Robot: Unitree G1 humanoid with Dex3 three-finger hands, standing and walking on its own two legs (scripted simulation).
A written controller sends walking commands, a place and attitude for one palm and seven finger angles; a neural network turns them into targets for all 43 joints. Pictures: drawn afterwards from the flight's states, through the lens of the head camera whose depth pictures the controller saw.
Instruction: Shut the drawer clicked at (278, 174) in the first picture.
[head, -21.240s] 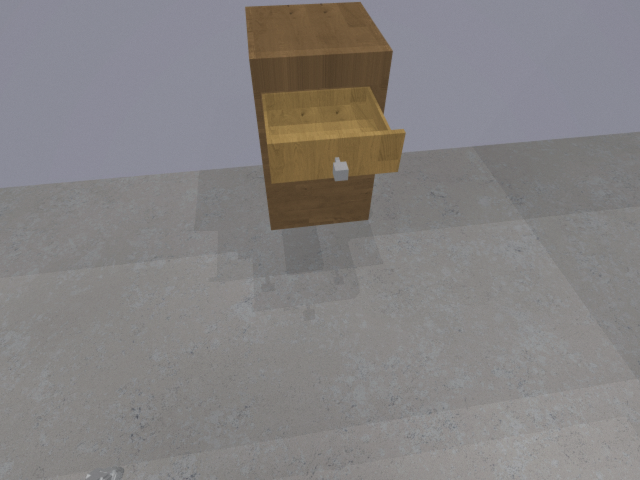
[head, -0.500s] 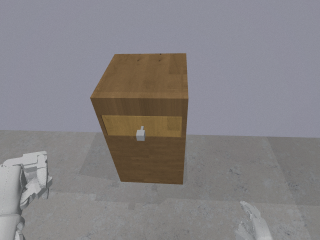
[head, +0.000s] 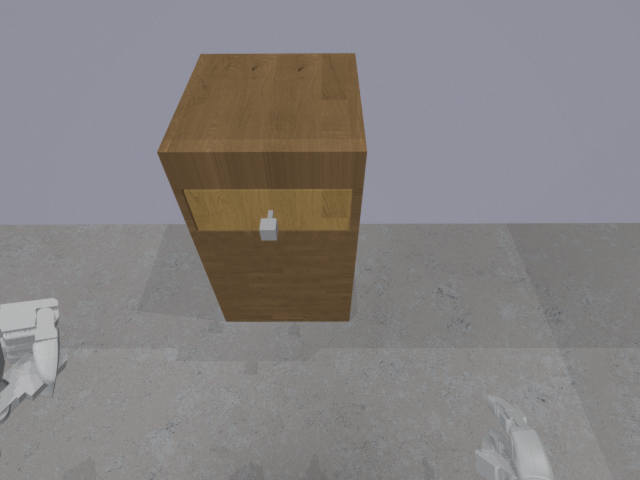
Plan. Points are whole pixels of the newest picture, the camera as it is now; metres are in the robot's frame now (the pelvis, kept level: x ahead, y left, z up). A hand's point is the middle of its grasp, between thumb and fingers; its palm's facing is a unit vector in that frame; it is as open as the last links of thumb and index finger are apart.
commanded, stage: step back with the hand held close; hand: left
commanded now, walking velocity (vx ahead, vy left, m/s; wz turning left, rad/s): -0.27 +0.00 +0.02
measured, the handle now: (269, 223) +0.68 +0.16 -0.21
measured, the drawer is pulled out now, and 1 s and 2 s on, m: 0.00 0.00 0.00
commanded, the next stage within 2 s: stop stepping back and stand still in 1.12 s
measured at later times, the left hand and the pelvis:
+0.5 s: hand (5, 420) +0.14 +0.25 +0.16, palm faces +0.36 -0.79 -0.50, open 3.2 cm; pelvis -0.05 +0.01 -0.01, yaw +2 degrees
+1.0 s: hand out of the picture +0.09 +0.25 +0.17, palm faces +0.26 -0.86 -0.44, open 3.2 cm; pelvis -0.12 +0.03 -0.01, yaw -4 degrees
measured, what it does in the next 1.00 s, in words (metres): walks backwards: right foot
